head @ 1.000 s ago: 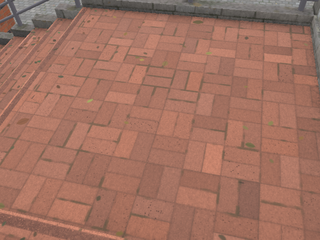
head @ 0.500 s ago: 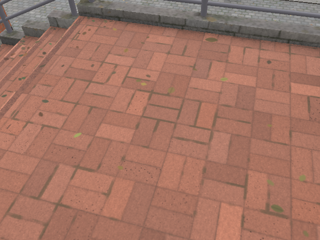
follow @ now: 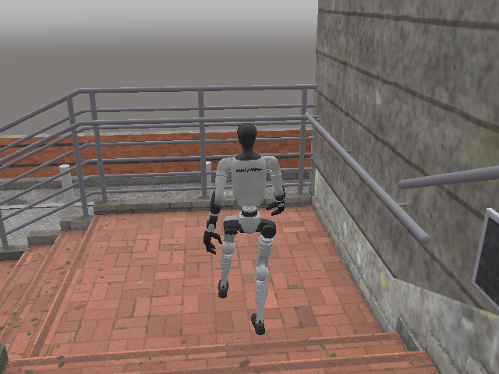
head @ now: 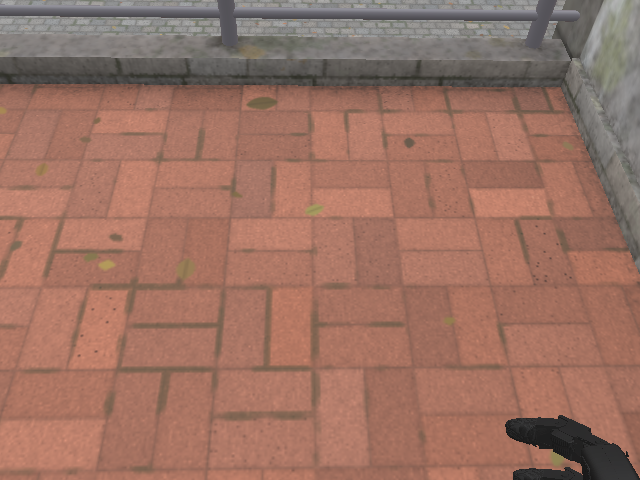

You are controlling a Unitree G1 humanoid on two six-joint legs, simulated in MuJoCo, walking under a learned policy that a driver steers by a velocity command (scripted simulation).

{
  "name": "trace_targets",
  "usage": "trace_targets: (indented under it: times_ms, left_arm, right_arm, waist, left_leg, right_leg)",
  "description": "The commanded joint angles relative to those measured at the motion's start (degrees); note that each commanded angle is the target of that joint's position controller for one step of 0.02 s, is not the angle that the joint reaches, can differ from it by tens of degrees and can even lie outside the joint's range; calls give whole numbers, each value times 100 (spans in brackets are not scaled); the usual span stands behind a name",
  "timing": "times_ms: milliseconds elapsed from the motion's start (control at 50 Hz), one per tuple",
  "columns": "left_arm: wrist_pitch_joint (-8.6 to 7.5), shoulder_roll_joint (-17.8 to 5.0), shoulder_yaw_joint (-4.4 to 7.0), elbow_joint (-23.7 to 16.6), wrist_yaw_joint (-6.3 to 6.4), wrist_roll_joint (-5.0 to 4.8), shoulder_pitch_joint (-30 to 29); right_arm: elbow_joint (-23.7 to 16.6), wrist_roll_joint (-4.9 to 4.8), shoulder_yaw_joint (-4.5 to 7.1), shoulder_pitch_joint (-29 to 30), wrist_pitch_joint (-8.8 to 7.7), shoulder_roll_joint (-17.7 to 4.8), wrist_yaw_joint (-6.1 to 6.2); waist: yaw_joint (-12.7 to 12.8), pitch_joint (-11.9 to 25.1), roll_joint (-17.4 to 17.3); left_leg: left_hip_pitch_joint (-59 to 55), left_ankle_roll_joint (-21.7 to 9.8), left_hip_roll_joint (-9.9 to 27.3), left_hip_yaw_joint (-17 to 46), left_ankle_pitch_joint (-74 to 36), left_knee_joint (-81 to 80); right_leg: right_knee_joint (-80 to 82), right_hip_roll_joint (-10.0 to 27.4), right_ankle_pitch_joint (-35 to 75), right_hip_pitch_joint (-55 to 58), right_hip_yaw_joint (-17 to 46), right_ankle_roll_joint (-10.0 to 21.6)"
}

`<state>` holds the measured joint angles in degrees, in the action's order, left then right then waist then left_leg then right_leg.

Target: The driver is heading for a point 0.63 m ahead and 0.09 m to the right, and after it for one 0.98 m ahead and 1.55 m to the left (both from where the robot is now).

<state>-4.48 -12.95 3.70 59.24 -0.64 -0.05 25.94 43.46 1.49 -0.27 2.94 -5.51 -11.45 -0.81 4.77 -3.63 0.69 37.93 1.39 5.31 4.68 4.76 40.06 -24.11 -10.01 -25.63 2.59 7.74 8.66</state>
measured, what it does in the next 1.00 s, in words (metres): walks ahead: left foot, then right foot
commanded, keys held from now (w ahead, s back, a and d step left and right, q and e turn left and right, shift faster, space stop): w+e+shift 0.42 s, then q+shift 0.58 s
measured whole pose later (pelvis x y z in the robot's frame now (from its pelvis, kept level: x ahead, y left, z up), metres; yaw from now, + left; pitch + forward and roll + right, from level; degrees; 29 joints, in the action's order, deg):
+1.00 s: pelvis +0.74 -0.11 -0.01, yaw -11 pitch -1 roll +0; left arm -1.1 -13.1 1.4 42.5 2.2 1.4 9.2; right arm 42.5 1.7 3.3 -13.8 0.0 -15.3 -0.6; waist -2.6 -4.9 -0.6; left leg 25.0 -8.6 -7.1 -2.8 9.9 34.8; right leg -69.5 -0.7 -30.8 -20.0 -5.8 -0.7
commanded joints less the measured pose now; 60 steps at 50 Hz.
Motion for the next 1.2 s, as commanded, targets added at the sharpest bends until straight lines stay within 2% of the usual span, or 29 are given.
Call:
trace_targets:
  times_ms: [20, 40, 60, 80, 100, 140, 180, 240, 320, 380, 440, 480, 500, 520, 540, 580, 620, 680, 800, 880, 920, 940, 960, 980, 1000, 1020, 1040, 1100, 1200]
  left_arm:
    - [-132, -1297, 305, -570, -54, -64, -544]
    - [-142, -1516, 352, -654, -56, -27, -801]
    - [-201, -1231, 285, -830, -70, 55, -1124]
    - [-198, -204, 38, -1139, -35, 49, -1120]
    - [-161, -447, 35, -1578, -3, -175, -608]
    - [92, -678, 43, -1382, -4, 82, -998]
    - [238, -417, 11, -1593, -176, 183, -1373]
    - [403, -227, -96, -2089, -263, 129, -1959]
    - [424, -442, -172, -2525, -412, 150, -2537]
    - [385, -550, -196, -2619, -499, 159, -2977]
    - [378, -830, -116, -2287, -327, 262, -1815]
    - [256, -1186, 103, -1495, -156, 403, 134]
    - [236, -1692, 204, -1448, -17, 407, -316]
    - [252, -2081, 281, -1798, -7, 396, -305]
    - [277, -1686, 256, -1856, 69, 275, -350]
    - [127, -1107, 76, -1659, 129, 201, -934]
    - [3, -731, -81, -1570, 163, 145, -1023]
    - [-192, -797, -66, -1526, 111, 112, -1209]
    - [-132, -519, -159, -1512, 307, -68, -1224]
    - [-1, -873, -15, -1644, 465, -28, -1416]
    - [184, -890, 18, -1862, 394, -69, -1861]
    - [256, -729, -16, -1909, 314, -7, -1574]
    - [333, -378, -90, -2100, 251, 153, -1007]
    - [323, -298, -183, -2281, 235, 280, -526]
    - [322, -579, -148, -2254, 258, 278, -847]
    - [330, -850, -69, -2284, 275, 262, -1365]
    - [358, -942, -39, -2393, 296, 274, -1666]
    - [680, -725, -122, -2328, 366, 221, -1616]
    - [796, -744, -138, -2441, 368, 122, -2091]
  right_arm:
    - [-9, -84, 285, -1204, 19, -890, 125]
    - [191, -83, 403, -2187, -7, -1114, 178]
    - [432, 9, 544, -3380, -16, -1487, 261]
    - [513, 220, 586, -3885, 2, -1751, 297]
    - [413, 246, 618, -3093, 8, -1827, 215]
    - [211, 153, 480, -1955, -15, -895, 123]
    - [501, 149, 369, -2182, -52, -574, 144]
    - [828, -52, 331, -2425, -197, -427, 77]
    - [675, 1, 380, -1924, -348, -758, 56]
    - [707, 2, 387, -2394, -282, -1021, 144]
    - [626, -40, 486, -2558, -89, -1565, 322]
    - [567, -17, 486, -2370, -3, -1596, 293]
    - [366, 11, 351, -2664, -26, -887, 225]
    - [160, -403, 264, -3605, 14, -910, 215]
    - [241, -333, 300, -2949, 13, -1212, 259]
    - [243, -132, 212, -2445, 57, -968, 169]
    - [517, 30, 201, -2713, 321, -792, 92]
    - [323, 26, 253, -2481, 508, -628, -35]
    - [-140, 102, 210, -1468, 456, -391, -209]
    - [-139, 246, 352, -2229, 572, -739, -215]
    - [62, 247, 532, -3155, 473, -1052, -36]
    - [67, 182, 646, -3093, 407, -1414, 70]
    - [-88, 72, 772, -2709, 481, -1996, 137]
    - [-413, -99, 881, -2621, 525, -2231, 126]
    - [-634, -191, 848, -2183, 655, -1861, 144]
    - [-684, -173, 699, -1857, 757, -1366, 147]
    - [-671, -209, 647, -1806, 802, -1217, 116]
    - [-583, -149, 680, -1974, 722, -1320, 127]
    - [-654, -163, 772, -2096, 763, -1500, 128]
  waist:
    - [-857, 515, -127]
    - [-1517, 1082, -138]
    - [-2104, 1708, -223]
    - [-1943, 2159, -1390]
    - [-1072, 2257, -2241]
    - [-878, 585, -680]
    - [-700, 130, -394]
    - [-503, -3, -477]
    - [-234, -201, -540]
    - [-402, -275, -173]
    - [314, 370, -772]
    - [1047, 1030, -540]
    - [222, 1134, 1100]
    - [-41, 3016, 1203]
    - [214, 2783, -12]
    - [-312, 944, -591]
    - [-560, 499, -559]
    - [-809, 667, -78]
    - [-555, 660, 514]
    - [-993, 725, 691]
    - [-1466, 968, 350]
    - [-1300, 808, -475]
    - [-630, 664, -1207]
    - [-615, 1915, -1194]
    - [-529, 1363, -490]
    - [-468, 586, 146]
    - [-432, 421, 378]
    - [-463, 744, 10]
    - [-738, 806, -680]
  left_leg:
    - [-3303, -166, -738, -617, -278, -711]
    - [-4388, -177, -713, -606, -85, -796]
    - [-5680, -235, -143, -173, 656, -608]
    - [-6310, -440, 1577, 1862, 2002, -1074]
    - [-6051, -783, 2140, 4573, 2974, -2433]
    - [-4377, -896, 1658, 2887, 3336, -2506]
    - [-3617, -667, 1245, 1439, 1877, -2619]
    - [-3414, -325, 967, -37, 145, -2894]
    - [-2932, -306, 598, -1491, -1331, -3349]
    - [-3406, -263, 551, -2059, -3725, -3175]
    - [-3847, -282, 879, -1966, -6386, -1304]
    - [-2945, -347, 586, -1798, -4475, 1623]
    - [-1176, -182, -395, -1660, 2385, 3918]
    - [-44, -140, -615, -376, 2973, 5426]
    - [9, -132, -483, -50, 2120, 5289]
    - [-328, -179, -97, -23, 1723, 3905]
    - [-1213, -194, 3, -41, 1609, 3126]
    - [-1168, -326, -149, -360, 1109, 2423]
    - [-1343, -465, -628, -1191, -1213, -202]
    - [-2016, -804, -842, -1201, -141, -234]
    - [-2777, -1202, -917, -953, 16, -1142]
    - [-3403, -1417, -337, 68, -2526, -1380]
    - [-3824, -2377, 852, 2364, -6272, -923]
    - [-4177, -3000, 1457, 3635, -4545, -1812]
    - [-3691, -2883, 1334, 3443, -2315, -2201]
    - [-2973, -2468, 883, 2854, -1357, -2374]
    - [-2749, -2097, 570, 2498, -1098, -2417]
    - [-2540, -1373, -25, 2009, -1201, -2302]
    - [-2798, -884, -327, 2413, 134, -2343]
  right_leg:
    - [-485, 944, 5711, -1793, 972, 279]
    - [-1810, 829, 5755, -1960, 892, 130]
    - [-3465, 573, 4936, -2701, 696, 4]
    - [-5687, 166, -277, -3754, 282, 8]
    - [-6115, 318, -37, -4619, -18, 82]
    - [-5877, 1079, 896, -4800, -296, 47]
    - [-5771, 1358, 998, -4726, -320, -39]
    - [-5423, 1575, 1202, -4977, -492, -94]
    - [-3745, 1548, 2483, -4367, -944, -157]
    - [-2260, 1063, 2665, -3502, -1833, 67]
    - [-1611, 482, 1986, -1980, -1791, 285]
    - [-485, 596, 2715, 326, -962, 526]
    - [-1100, 1944, 5111, 1487, 438, 387]
    - [-763, 3620, 6422, 2953, 2885, 1547]
    - [-103, 3339, 5905, 2227, 2615, 1517]
    - [426, 2975, 5404, 10, 1201, 1069]
    - [834, 2739, 6138, -1116, 181, 619]
    - [913, 2372, 6986, -1136, -855, 233]
    - [599, 1803, 6431, -683, -2219, -444]
    - [-765, 2337, 7233, -773, -2200, -547]
    - [-2836, 2180, 5946, -1109, -2226, -577]
    - [-4201, 1494, 2033, -2129, -2190, -756]
    - [-6173, 335, -1476, -3657, -1727, -1080]
    - [-6368, 511, -1189, -3815, -226, -1182]
    - [-6143, 805, -758, -4059, -37, -1126]
    - [-5530, 969, -286, -4162, -93, -1142]
    - [-4951, 1081, -17, -4066, -148, -1164]
    - [-4036, 1030, 396, -3360, -258, -1251]
    - [-3280, 989, 684, -3661, -86, -1347]
Velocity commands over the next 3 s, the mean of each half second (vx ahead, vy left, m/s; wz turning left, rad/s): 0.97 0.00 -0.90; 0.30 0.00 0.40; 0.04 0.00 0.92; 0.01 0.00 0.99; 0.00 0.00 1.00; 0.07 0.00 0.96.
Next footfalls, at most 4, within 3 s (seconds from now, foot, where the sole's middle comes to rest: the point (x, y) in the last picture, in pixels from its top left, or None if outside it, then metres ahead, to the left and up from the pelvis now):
0.06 left None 0.28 0.17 -0.76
0.48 right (413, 398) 0.64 -0.13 -0.76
0.94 left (396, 300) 0.88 -0.10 -0.76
1.50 right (466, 299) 0.90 -0.26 -0.76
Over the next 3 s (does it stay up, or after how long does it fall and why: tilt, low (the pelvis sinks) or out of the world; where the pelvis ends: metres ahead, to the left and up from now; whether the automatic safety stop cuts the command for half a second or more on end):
stays up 0.78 -0.07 0.00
